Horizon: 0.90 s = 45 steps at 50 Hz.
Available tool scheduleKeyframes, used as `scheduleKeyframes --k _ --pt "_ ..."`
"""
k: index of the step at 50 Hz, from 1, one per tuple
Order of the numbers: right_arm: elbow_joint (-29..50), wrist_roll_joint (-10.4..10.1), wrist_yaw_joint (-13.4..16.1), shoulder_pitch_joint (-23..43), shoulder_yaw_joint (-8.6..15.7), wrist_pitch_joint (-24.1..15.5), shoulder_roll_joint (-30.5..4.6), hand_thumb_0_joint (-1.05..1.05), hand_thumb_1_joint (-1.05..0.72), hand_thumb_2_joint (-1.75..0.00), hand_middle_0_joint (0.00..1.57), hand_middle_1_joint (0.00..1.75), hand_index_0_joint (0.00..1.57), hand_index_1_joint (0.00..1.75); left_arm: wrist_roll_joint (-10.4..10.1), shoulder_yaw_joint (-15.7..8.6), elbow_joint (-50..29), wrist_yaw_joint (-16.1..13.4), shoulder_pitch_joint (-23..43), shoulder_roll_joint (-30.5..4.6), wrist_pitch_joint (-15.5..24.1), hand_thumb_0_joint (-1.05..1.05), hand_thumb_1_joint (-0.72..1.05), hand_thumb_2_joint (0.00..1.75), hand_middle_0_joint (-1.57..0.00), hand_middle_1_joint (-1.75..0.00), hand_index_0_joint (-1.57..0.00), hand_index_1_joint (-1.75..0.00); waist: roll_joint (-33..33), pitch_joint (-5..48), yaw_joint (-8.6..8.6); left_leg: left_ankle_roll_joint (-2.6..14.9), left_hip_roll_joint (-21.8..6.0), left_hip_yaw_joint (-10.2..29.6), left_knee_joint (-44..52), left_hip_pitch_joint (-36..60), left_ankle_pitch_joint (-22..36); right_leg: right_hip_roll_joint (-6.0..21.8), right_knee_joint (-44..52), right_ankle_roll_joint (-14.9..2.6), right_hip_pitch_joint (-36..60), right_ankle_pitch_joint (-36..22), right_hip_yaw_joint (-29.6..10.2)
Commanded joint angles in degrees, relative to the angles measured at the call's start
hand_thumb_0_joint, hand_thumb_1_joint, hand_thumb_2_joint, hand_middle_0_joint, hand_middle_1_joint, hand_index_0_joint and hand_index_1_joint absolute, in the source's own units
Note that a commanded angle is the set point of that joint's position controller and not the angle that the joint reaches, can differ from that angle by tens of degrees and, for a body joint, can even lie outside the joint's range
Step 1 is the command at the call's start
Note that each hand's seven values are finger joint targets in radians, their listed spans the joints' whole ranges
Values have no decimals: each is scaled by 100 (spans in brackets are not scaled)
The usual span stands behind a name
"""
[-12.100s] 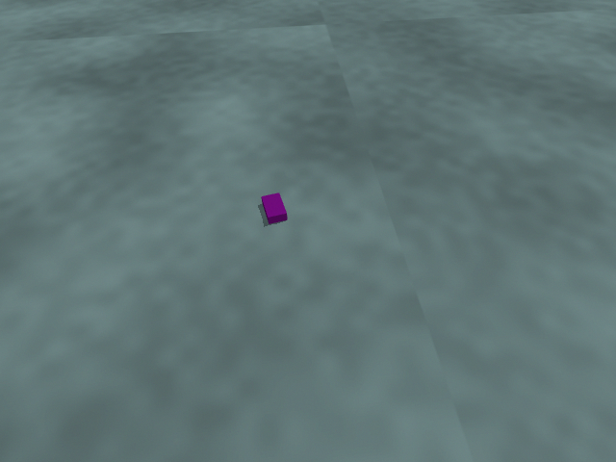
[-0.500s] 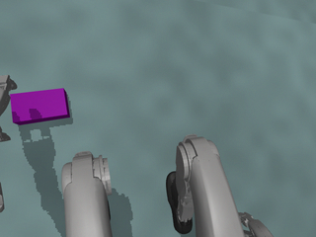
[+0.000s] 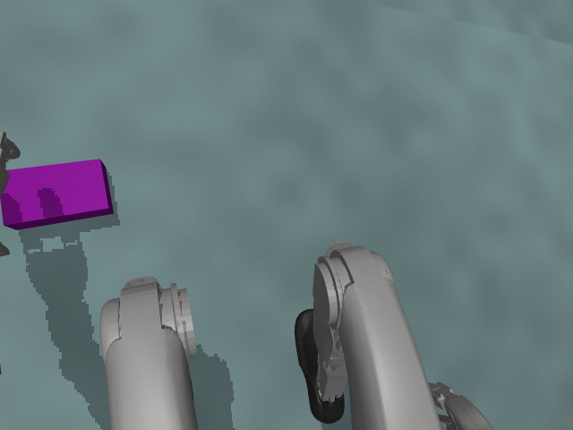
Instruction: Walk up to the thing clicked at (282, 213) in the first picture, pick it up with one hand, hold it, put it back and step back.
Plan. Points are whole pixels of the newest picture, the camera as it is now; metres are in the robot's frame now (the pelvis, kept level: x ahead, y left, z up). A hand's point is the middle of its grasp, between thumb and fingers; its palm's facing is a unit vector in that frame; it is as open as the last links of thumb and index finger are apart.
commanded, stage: rise first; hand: left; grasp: from above
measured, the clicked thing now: (59, 193) +0.48 +0.31 -0.30
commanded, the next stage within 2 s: approach in 1.24 s
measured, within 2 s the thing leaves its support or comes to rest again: neither
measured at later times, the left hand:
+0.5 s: hand out of the picture +0.43 +0.34 -0.19, palm faces -0.44 -0.10 -0.89, open 14.2 cm
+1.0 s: hand out of the picture +0.44 +0.35 -0.18, palm faces -0.45 -0.09 -0.89, open 14.2 cm
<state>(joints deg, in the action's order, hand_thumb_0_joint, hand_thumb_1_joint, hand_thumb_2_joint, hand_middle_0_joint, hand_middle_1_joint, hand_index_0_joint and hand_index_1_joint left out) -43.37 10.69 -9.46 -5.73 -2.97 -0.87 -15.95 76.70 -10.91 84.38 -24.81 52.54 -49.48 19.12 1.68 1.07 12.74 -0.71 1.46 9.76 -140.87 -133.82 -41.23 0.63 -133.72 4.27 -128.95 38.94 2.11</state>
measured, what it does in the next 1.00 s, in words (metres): stands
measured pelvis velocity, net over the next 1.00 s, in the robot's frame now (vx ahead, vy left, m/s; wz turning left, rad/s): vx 0.00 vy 0.00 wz -0.01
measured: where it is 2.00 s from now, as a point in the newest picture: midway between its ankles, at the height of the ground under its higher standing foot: (252, 407)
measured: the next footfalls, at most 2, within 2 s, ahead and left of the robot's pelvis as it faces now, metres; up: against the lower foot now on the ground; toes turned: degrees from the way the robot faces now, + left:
none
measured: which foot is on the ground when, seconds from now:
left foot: down 0.00-1.00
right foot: down 0.00-1.00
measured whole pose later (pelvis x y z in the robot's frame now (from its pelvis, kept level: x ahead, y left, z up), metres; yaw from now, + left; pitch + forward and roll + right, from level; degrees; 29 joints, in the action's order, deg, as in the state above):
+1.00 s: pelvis +0.00 +0.00 +0.00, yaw -1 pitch +33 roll -11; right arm -42.3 10.0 -10.1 -7.5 -5.1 -2.6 -16.6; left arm 75.8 -9.5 86.1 -23.9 54.6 -51.1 17.5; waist 1.3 0.4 14.6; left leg -0.4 1.7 10.3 -141.2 -134.7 -40.3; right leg 0.5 -133.4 4.2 -129.2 38.0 2.7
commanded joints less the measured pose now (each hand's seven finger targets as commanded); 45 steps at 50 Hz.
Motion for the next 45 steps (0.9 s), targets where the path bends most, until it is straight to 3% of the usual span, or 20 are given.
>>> scheduleKeyframes --k 1,2,7,9,10,14,18,23,26,27,30,38,42,45 --pt "20 -1 93 -1207 421 -6 -1554 0 -91 -90 20 30 20 30 -82 -173 -603 -228 1575 -1635 -55 0 -59 105 -7 -101 -5 -103 -1907 3711 99 226 16 -649 1577 3174 1239 -154 1106 -515 1479 -1221 755" --pt "17 -12 90 -1210 427 -20 -1544 0 -91 -90 20 30 20 30 -83 -95 -646 -221 1635 -1570 -54 0 -59 105 -7 -102 -5 -103 -2010 3740 115 225 11 -656 1575 3187 1233 -163 1104 -521 1489 -1210 754" --pt "36 -41 89 -1183 391 -29 -1578 0 -91 -90 20 30 20 30 -92 -143 -678 -229 1682 -1712 -93 0 -58 104 -7 -102 -6 -103 -2051 3859 83 211 10 -602 1591 3223 1275 -162 1034 -523 1474 -1257 773" --pt "44 -27 76 -1199 359 -34 -1571 0 -91 -90 20 30 20 30 -71 -60 -432 -231 1614 -1559 -119 0 -59 105 -6 -102 -5 -104 -2060 3663 144 200 11 -558 1632 3170 1229 -159 1008 -509 1361 -1217 807" --pt "36 -41 76 -1193 370 -42 -1584 0 -91 -90 20 30 20 30 -68 -14 -531 -229 1744 -1557 -102 0 -59 105 -7 -102 -5 -104 -2047 3687 206 194 -7 -513 1633 3198 1215 -162 970 -513 1298 -1204 839" --pt "63 -39 58 -1239 347 -61 -1622 0 -91 -90 20 30 20 30 -54 -129 -592 -277 1779 -1716 -108 0 -58 104 -7 -103 -6 -104 -2218 3799 170 179 1 -524 1623 3271 1329 -155 925 -501 1365 -1300 828" --pt "76 -40 41 -1229 309 -86 -1624 0 -91 -90 20 30 20 30 -60 -25 -466 -272 1846 -1661 -108 0 -58 104 -6 -104 -5 -105 -2204 3703 277 183 -7 -504 1571 3219 1265 -167 919 -506 1320 -1278 841" --pt "91 -12 36 -1280 285 -112 -1608 0 -91 -90 20 30 20 30 -74 -177 -477 -325 1520 -1783 -129 0 -59 105 -7 -103 -5 -104 -2171 3827 156 215 27 -635 1513 3123 1323 -184 1033 -501 1629 -1337 791" --pt "76 -35 27 -1287 304 -107 -1633 0 -91 -90 20 30 20 30 -100 -77 -725 -308 1758 -1684 -161 0 -59 105 -6 -103 -5 -104 -2324 3908 232 187 0 -566 1562 3321 1451 -173 947 -488 1483 -1427 830" --pt "88 -55 32 -1281 336 -113 -1657 0 -90 -90 20 30 20 30 -131 -178 -722 -319 1748 -1769 -175 0 -59 105 -6 -102 -5 -104 -2315 3934 196 178 0 -535 1592 3338 1415 -165 934 -504 1424 -1399 833" --pt "61 -50 3 -1338 317 -130 -1627 0 -91 -90 20 30 20 30 -87 -14 -495 -262 1747 -1604 -233 0 -60 106 -6 -102 -5 -104 -2187 3667 324 193 8 -563 1577 3161 1243 -176 1002 -522 1383 -1304 825" --pt "84 -55 12 -1355 251 -157 -1625 0 -91 -90 20 30 20 30 -136 -73 -604 -184 1682 -1753 -185 0 -60 106 -7 -104 -5 -105 -2111 3764 201 214 33 -617 1567 3086 1300 -170 1068 -511 1645 -1339 785" --pt "107 -59 7 -1390 260 -167 -1640 0 -91 -90 20 30 20 30 -162 -47 -655 -142 1818 -1742 -186 0 -59 106 -7 -102 -5 -104 -2113 3746 310 219 24 -604 1542 3117 1360 -159 1081 -502 1648 -1402 794" --pt "145 -89 16 -1318 256 -159 -1645 0 -91 -90 20 30 20 30 -189 -71 -479 -120 1693 -1799 -175 0 -60 106 -7 -102 -5 -104 -2059 3690 214 209 25 -595 1582 3013 1155 -173 1123 -543 1579 -1221 785"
